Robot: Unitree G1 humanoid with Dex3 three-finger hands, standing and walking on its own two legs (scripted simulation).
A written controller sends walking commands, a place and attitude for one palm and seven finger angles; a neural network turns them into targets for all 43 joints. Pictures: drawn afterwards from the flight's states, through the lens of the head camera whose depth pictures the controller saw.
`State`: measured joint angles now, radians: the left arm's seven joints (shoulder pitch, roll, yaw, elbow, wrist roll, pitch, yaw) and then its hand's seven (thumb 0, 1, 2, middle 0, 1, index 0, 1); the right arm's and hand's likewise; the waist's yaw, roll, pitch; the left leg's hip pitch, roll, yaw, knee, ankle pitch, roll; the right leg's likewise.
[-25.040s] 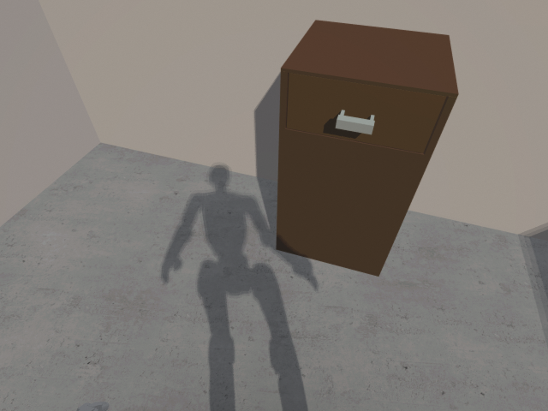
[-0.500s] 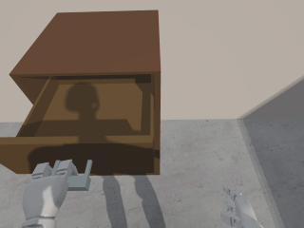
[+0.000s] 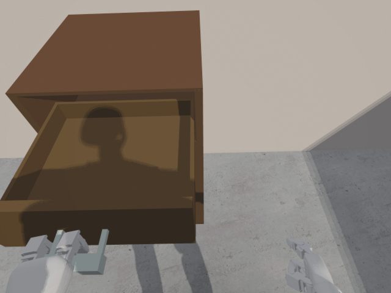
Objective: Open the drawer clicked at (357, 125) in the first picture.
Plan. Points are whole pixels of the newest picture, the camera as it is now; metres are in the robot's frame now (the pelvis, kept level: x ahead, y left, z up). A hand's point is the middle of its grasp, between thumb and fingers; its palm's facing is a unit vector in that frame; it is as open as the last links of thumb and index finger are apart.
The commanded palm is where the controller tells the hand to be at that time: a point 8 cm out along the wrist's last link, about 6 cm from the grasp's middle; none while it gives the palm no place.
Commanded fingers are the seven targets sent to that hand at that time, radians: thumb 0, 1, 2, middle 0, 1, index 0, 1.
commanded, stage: pull the drawer open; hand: left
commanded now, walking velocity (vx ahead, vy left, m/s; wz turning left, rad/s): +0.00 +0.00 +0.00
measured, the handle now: (77, 249) +0.18 +0.24 +0.03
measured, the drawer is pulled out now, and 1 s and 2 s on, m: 0.30 0.30 0.30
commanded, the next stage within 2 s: open the thumb to release the handle in 0.26 s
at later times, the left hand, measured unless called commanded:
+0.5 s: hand (52, 288) +0.12 +0.27 +0.01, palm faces -0.03 -0.03 -1.00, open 6.2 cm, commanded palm +0.10 +0.26 +0.06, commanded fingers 0.00 0.34 0.66 -0.36 -1.29 -0.36 -1.29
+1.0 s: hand (48, 291) +0.12 +0.27 +0.02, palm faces -0.01 -0.04 -1.00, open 13.4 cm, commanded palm +0.11 +0.25 +0.06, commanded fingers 0.00 -0.50 0.30 -0.30 -1.20 -0.30 -1.20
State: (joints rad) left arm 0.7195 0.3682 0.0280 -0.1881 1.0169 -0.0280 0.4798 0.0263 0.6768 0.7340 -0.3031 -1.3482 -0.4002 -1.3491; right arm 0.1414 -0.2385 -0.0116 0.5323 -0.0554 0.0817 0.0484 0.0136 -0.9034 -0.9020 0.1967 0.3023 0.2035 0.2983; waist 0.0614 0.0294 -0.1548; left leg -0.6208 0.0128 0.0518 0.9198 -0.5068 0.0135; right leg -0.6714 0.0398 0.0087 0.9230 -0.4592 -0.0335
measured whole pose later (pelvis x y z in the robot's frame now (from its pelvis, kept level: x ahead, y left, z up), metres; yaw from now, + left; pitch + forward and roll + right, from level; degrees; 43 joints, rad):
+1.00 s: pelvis -0.02 -0.02 +0.00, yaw +3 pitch +10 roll +0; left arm 0.59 0.39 0.08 -0.08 1.00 -0.06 0.47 0.00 -0.42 0.33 -0.32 -1.21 -0.32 -1.21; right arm 0.13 -0.24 -0.02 0.57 -0.05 0.07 -0.01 0.01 -0.90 -0.90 0.20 0.30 0.20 0.30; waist 0.08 0.05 -0.13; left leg -0.62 0.00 0.00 0.91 -0.47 0.00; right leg -0.66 0.03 -0.04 0.91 -0.44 -0.05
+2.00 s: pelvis -0.01 +0.00 +0.03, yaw +2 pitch +3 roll +0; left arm 0.60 0.45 0.03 -0.36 0.92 0.04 0.25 0.00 -0.49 0.30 -0.32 -1.20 -0.40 -1.24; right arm 0.13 -0.24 0.03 0.55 -0.02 0.06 -0.02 0.01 -0.90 -0.90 0.20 0.30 0.20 0.30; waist 0.12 0.09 -0.09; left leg -0.34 0.00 0.01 0.67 -0.38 0.01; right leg -0.37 0.03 -0.02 0.67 -0.35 -0.03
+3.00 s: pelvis +0.00 +0.01 +0.05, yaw +3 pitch -1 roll -1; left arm 0.60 0.56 0.14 -0.58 0.80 0.06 0.06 0.00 -0.49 0.30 -0.32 -1.20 -0.32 -1.20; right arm 0.14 -0.25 0.05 0.53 0.02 0.09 0.00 0.02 -0.90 -0.90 0.20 0.30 0.20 0.30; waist 0.12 0.11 -0.04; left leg -0.19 -0.01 0.00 0.51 -0.31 0.02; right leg -0.20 0.02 -0.03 0.47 -0.26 -0.02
